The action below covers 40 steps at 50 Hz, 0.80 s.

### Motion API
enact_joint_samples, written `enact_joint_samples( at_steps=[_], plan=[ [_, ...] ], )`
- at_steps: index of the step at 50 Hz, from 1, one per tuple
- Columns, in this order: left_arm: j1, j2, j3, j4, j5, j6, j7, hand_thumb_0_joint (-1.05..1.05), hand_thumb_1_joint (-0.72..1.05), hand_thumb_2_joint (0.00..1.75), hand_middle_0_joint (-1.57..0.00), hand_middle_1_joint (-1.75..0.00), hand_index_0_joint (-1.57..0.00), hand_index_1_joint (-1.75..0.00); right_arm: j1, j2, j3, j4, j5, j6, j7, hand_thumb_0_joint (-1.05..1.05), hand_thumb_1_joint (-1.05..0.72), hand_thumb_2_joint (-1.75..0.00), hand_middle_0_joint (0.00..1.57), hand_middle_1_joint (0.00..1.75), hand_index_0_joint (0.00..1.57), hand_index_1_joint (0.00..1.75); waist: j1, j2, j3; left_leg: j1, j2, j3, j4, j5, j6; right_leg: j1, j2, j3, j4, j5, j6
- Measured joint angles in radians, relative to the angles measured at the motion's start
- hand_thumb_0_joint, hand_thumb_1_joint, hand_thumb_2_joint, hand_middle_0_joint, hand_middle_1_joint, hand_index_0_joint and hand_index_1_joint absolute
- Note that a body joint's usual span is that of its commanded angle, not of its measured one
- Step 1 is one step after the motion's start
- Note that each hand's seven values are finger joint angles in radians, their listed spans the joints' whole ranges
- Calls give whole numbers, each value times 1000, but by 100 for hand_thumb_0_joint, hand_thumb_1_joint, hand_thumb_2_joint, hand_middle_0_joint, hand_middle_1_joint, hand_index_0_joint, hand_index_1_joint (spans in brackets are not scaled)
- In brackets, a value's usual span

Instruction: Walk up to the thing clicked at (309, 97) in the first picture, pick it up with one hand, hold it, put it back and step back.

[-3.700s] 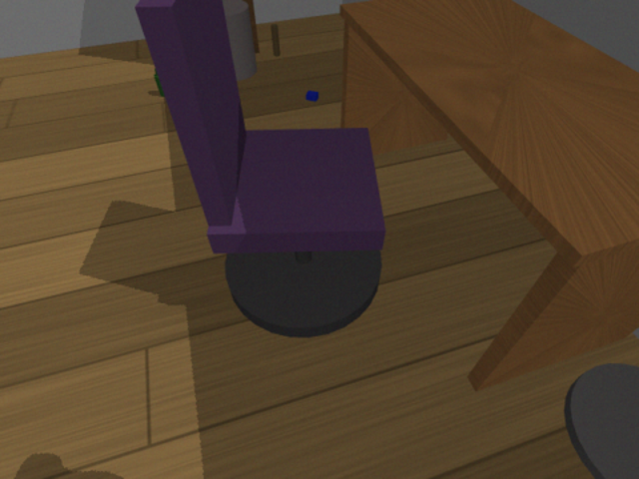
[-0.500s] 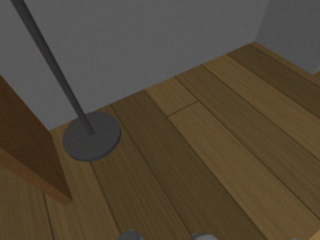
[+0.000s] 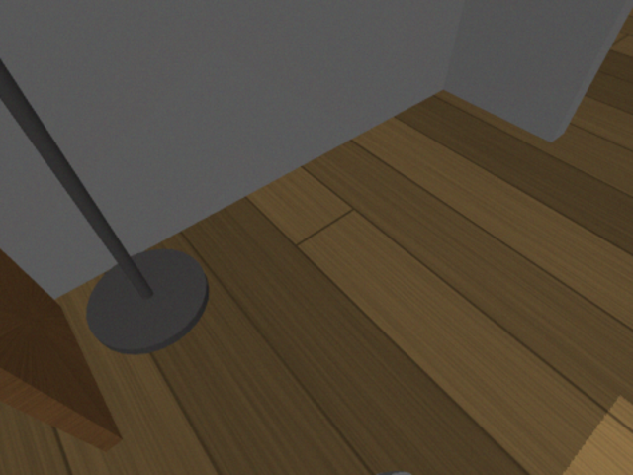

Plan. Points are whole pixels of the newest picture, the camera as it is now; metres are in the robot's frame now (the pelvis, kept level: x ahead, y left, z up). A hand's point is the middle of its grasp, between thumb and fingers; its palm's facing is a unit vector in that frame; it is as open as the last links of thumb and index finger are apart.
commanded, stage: walk up
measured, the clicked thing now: out of the picture -0.72 +2.08 -0.73
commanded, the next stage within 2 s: stand in 1.30 s
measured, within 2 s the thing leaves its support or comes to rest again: neither
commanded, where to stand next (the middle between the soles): +0.09 +0.00 m, yaw +0 degrees
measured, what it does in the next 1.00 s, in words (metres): stands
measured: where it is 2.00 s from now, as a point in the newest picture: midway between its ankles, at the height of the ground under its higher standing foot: outside the picture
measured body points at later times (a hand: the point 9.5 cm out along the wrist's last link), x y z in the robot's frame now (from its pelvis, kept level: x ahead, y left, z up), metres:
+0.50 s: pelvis +0.01 +0.00 +0.02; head +0.03 -0.01 +0.47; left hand +0.12 +0.30 -0.10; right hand +0.08 -0.31 -0.11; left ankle +0.02 +0.13 -0.72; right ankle +0.03 -0.13 -0.72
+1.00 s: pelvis +0.03 +0.01 +0.02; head +0.05 +0.01 +0.46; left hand +0.15 +0.31 -0.11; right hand +0.08 -0.31 -0.11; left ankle +0.02 +0.13 -0.72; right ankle +0.03 -0.13 -0.72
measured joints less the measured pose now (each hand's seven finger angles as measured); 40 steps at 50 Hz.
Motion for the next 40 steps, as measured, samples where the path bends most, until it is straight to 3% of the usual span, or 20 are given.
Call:
enact_joint_samples(
  at_steps=[27,40],
  plan=[
    [-78,-27,-15,117,-2,7,4,1,90,90,-20,-30,-21,-30,-113,5,-7,133,8,16,3,1,-90,-89,21,30,20,30,-1,7,4,120,9,64,-196,71,-2,91,10,60,-185,87,8],
    [-89,-10,-6,112,-3,17,10,1,90,90,-20,-30,-21,-30,-116,23,-25,140,4,31,-1,1,-90,-89,21,30,20,30,-7,-13,13,143,12,83,-180,43,2,106,15,78,-170,67,12]
  ],
)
